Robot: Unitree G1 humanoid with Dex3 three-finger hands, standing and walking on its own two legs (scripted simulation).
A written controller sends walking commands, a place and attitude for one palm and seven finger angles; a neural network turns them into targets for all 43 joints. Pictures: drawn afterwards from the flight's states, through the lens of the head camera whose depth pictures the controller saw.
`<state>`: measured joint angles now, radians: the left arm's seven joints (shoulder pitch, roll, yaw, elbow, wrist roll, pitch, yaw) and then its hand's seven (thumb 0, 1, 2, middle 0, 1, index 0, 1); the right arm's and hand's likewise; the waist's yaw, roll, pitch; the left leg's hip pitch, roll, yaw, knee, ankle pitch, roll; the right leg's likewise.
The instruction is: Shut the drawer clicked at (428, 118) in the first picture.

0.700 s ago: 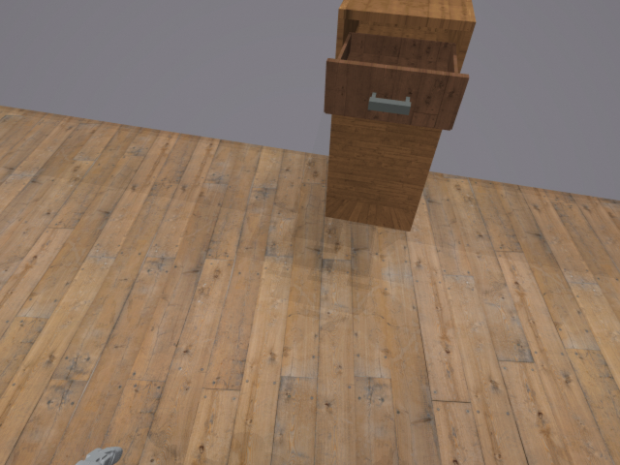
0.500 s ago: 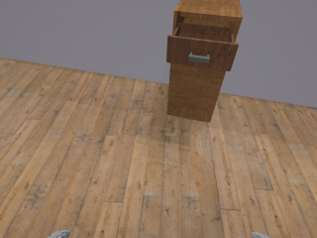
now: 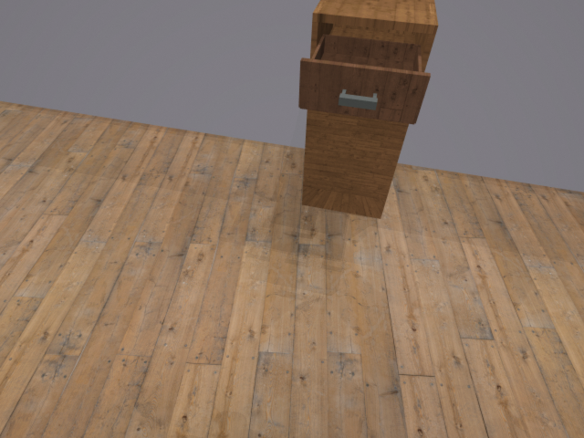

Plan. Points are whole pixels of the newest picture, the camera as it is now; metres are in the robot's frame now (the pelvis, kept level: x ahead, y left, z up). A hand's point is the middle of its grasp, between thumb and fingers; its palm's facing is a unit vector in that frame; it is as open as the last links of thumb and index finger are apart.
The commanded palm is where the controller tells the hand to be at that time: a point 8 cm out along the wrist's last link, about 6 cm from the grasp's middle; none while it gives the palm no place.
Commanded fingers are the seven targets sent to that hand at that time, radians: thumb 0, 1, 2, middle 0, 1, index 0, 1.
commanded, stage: stand and wait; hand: left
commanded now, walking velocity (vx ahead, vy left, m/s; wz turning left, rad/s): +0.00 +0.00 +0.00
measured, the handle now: (358, 98) +0.96 -0.13 +0.00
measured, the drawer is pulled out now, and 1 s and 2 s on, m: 0.30 0.30 0.30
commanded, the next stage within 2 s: look at it before walking up in 0.14 s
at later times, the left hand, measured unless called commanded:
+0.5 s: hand out of the picture +0.07 +0.24 -0.16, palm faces -0.02 -0.95 -0.32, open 7.4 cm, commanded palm none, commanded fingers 0.00 0.90 0.90 -0.20 -0.30 -0.20 -0.30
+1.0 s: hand out of the picture +0.07 +0.24 -0.16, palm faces -0.04 -0.95 -0.32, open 7.4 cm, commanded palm none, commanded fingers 0.00 0.90 0.90 -0.20 -0.30 -0.20 -0.30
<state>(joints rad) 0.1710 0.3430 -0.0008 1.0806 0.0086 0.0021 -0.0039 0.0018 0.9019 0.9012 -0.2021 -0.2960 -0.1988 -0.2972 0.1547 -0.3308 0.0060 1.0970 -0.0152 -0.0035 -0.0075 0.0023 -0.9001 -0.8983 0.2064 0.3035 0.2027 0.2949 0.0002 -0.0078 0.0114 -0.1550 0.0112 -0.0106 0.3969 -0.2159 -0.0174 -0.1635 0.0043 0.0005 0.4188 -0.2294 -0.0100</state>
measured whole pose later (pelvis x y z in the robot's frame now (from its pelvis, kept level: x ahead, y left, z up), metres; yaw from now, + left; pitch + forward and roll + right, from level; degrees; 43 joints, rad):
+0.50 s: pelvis +0.00 +0.00 +0.00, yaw +0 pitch -1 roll +0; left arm 0.16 0.33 0.00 1.09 0.01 0.00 0.00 0.00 0.90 0.90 -0.20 -0.30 -0.20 -0.30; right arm 0.15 -0.32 0.01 1.11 -0.01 -0.01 -0.01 0.00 -0.90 -0.90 0.21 0.30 0.20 0.29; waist 0.00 -0.01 0.01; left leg -0.15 0.01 0.00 0.37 -0.20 -0.02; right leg -0.16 0.01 0.01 0.39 -0.21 -0.01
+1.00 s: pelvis +0.00 +0.00 +0.00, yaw -3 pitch -1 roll +0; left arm 0.18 0.32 0.01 1.07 0.01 0.02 0.00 0.00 0.90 0.90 -0.20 -0.30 -0.20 -0.30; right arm 0.13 -0.30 0.00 1.08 -0.01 -0.01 -0.02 0.00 -0.90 -0.90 0.21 0.30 0.20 0.29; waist 0.02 -0.01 0.02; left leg -0.16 0.03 0.04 0.40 -0.23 -0.02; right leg -0.19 0.02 0.05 0.43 -0.23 -0.01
